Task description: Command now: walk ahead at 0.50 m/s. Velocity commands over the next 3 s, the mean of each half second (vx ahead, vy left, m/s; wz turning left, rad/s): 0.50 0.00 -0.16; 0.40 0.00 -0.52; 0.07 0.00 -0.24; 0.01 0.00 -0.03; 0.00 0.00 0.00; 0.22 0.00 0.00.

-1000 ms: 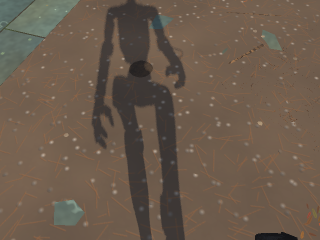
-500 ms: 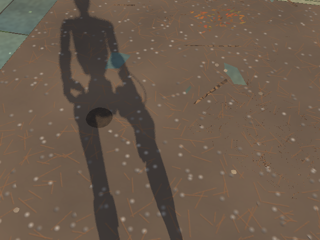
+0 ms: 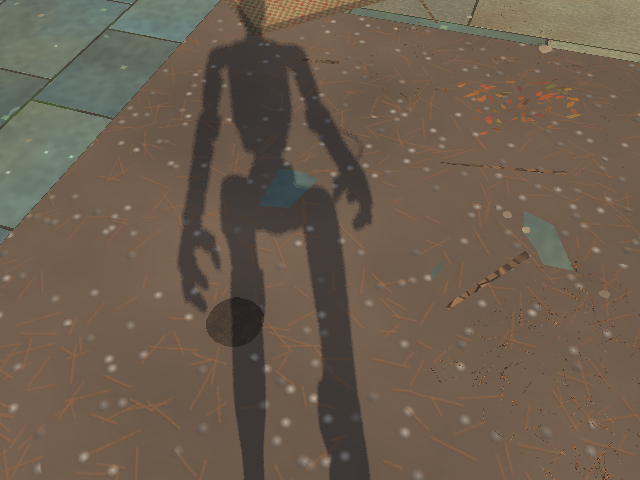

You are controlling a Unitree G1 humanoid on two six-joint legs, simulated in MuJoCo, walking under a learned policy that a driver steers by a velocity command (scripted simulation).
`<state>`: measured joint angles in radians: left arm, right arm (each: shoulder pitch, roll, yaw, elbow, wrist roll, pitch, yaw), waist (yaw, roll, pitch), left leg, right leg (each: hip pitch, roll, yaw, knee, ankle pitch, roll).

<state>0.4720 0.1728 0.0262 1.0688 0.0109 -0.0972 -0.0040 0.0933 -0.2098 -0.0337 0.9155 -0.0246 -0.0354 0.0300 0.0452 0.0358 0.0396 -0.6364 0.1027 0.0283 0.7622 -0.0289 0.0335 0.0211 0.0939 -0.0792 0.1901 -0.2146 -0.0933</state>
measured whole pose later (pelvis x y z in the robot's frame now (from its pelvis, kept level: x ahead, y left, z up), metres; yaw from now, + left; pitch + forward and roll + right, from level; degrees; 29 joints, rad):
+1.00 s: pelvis +0.49 -0.03 +0.00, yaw -24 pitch +1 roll +0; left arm 0.28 0.26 0.08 0.92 0.00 -0.03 0.00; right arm 0.11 -0.24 -0.05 0.81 -0.03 -0.03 -0.02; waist 0.03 0.02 0.10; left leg -0.63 0.09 -0.05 1.06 -0.29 -0.05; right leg -0.21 0.15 0.02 0.37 -0.17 -0.14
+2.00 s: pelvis +0.58 -0.04 +0.00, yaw -29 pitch -2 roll +0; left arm 0.27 0.19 -0.01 1.11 0.01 -0.01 0.03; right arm 0.27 -0.21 0.00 1.06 -0.01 0.01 -0.02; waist -0.02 0.01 0.02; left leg -0.23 -0.01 0.00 0.38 -0.12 0.01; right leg -0.09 0.05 0.05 0.38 -0.26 -0.03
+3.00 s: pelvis +0.72 -0.06 -0.01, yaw -30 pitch -1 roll +0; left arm 0.38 0.20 0.04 1.09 0.03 -0.06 -0.01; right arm 0.34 -0.19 -0.05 1.06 -0.02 -0.07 0.00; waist 0.00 -0.03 0.02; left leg -0.17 -0.05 0.10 0.46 -0.29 0.08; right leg -0.32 -0.01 0.00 1.06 -0.34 -0.09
